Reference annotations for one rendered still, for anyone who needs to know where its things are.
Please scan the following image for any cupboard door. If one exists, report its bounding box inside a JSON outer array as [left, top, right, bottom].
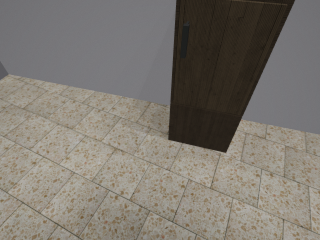
[[173, 0, 288, 115]]

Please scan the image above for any handle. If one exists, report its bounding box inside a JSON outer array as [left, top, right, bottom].
[[180, 21, 190, 59]]

